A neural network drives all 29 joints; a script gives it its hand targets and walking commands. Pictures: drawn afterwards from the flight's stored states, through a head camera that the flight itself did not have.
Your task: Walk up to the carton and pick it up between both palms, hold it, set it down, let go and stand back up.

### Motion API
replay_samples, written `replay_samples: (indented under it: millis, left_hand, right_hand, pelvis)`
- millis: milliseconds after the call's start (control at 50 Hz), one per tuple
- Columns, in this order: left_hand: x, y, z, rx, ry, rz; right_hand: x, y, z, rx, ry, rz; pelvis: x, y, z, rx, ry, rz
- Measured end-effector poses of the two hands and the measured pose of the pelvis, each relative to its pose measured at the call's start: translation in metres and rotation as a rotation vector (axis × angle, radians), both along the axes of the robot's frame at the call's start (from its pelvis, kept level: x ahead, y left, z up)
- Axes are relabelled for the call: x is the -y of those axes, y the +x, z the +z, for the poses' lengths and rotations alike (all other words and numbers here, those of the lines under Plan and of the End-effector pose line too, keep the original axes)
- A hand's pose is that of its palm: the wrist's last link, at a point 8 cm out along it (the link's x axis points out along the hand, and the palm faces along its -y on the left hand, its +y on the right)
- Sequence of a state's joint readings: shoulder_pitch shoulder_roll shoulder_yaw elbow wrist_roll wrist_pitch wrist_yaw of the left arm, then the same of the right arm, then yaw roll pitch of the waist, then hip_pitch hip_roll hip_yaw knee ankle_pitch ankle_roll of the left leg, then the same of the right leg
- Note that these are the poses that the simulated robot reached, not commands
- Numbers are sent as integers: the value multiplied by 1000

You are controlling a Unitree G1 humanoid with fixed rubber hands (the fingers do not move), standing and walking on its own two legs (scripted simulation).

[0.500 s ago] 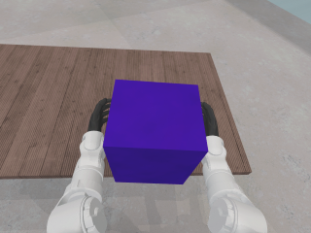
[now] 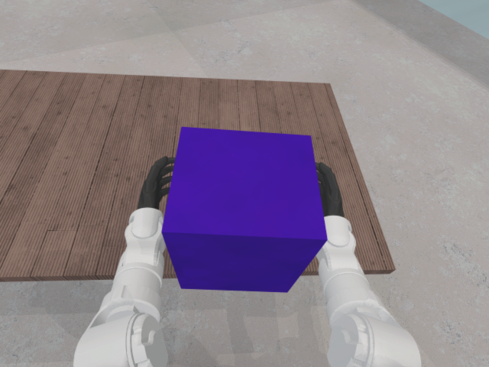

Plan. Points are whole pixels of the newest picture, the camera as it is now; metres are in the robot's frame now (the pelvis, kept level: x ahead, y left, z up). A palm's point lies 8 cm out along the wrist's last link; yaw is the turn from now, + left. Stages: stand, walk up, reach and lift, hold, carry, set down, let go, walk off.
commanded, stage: reach and lift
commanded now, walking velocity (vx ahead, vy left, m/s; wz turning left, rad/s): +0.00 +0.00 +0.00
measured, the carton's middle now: (240, 218) +0.36 +0.02 -0.01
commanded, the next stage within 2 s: none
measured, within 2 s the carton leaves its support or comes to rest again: leaves its support in 0.36 s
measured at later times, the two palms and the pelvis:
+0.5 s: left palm (146, 203) +0.35 +0.18 +0.04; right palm (331, 206) +0.36 -0.13 +0.06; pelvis -0.01 +0.00 +0.00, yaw +0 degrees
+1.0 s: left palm (138, 188) +0.34 +0.18 +0.10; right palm (342, 195) +0.35 -0.14 +0.10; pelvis -0.01 +0.00 +0.00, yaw +1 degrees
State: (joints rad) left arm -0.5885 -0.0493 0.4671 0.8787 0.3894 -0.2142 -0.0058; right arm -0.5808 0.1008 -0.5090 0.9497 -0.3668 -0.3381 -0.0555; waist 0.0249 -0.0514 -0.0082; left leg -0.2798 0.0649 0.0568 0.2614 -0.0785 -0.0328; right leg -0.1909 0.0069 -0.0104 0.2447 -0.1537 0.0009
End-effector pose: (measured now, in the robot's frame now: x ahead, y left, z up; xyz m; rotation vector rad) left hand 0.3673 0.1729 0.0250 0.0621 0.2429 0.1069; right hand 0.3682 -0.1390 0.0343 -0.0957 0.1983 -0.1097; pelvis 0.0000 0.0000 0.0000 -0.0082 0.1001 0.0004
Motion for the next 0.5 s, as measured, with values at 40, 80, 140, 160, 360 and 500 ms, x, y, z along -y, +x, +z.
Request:
replay_samples:
  millis: [40, 80, 140, 160, 360, 500]
  left_hand:
    - [0, -1, 0, 1, 4, 1]
    - [0, -2, 1, 2, 6, 2]
    - [-1, -5, 1, 2, 5, 6]
    - [-1, -6, 1, 2, 3, 8]
    - [-4, -14, 3, -4, -1, 19]
    - [-4, -14, 17, 8, -4, 24]
  right_hand:
    - [0, -1, 0, 3, -5, 1]
    - [0, -2, 0, 4, -8, 1]
    - [-2, -3, 1, 6, -8, 5]
    - [-2, -4, 1, 6, -8, 5]
    - [-5, -10, 8, 5, -16, 9]
    - [-6, -9, 22, 17, -8, 10]
  pelvis:
    - [0, 0, 0, 0, -1, 2]
    - [-1, 0, 0, 0, -1, 2]
    - [-2, 0, 0, 1, -2, 3]
    - [-2, -1, 0, 1, -2, 3]
    - [-3, -5, 0, 17, -5, 8]
    - [-4, -7, 1, 40, -3, 6]
